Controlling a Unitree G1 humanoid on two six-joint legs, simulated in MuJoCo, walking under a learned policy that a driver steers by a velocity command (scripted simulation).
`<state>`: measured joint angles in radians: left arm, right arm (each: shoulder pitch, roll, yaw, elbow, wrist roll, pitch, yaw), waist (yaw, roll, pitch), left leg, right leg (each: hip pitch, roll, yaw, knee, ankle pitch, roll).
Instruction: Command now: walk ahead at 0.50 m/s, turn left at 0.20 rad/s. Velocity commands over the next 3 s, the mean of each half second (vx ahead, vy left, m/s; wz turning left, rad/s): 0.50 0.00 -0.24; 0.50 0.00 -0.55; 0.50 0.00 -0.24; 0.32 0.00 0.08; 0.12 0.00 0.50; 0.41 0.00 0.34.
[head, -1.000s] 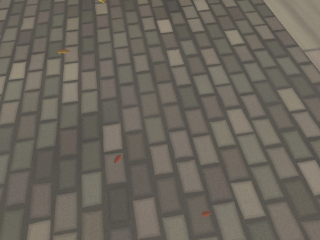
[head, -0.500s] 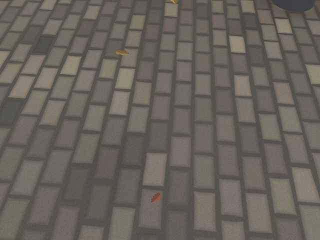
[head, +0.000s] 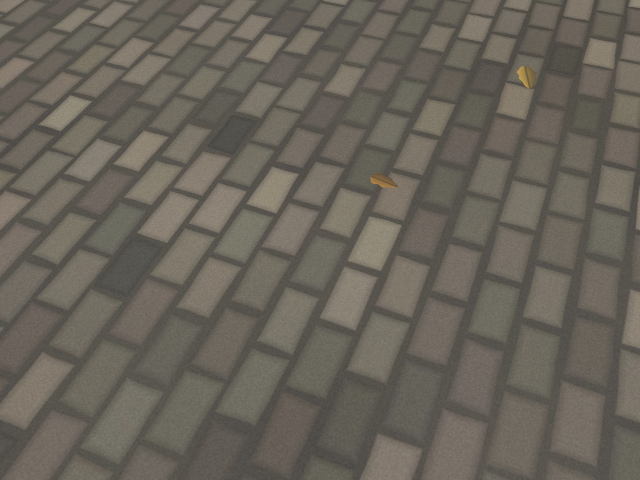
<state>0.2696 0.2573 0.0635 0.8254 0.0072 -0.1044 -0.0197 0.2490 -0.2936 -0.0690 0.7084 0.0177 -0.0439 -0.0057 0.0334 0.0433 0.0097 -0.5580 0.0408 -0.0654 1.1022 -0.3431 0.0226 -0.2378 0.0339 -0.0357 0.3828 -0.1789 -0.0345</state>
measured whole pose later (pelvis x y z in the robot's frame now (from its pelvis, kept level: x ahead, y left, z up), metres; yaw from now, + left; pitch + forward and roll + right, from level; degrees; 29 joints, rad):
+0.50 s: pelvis +0.25 +0.05 +0.00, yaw -11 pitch +2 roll +2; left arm 0.22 0.32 0.08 0.76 -0.02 -0.03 -0.01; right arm 0.31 -0.26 -0.07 0.78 -0.01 -0.09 0.01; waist -0.04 -0.05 0.00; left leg -0.14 0.00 0.13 0.32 -0.21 0.02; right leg -0.66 -0.09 0.05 1.06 -0.22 0.01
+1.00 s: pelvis +0.49 -0.09 +0.00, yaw -29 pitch +2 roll +0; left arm 0.31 0.28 0.07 0.71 -0.01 -0.04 -0.01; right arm 0.12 -0.30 -0.06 0.70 -0.01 -0.10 0.00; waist 0.04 0.02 0.04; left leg -0.65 0.10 -0.07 0.97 -0.23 -0.04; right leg -0.23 0.11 0.06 0.38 -0.18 -0.10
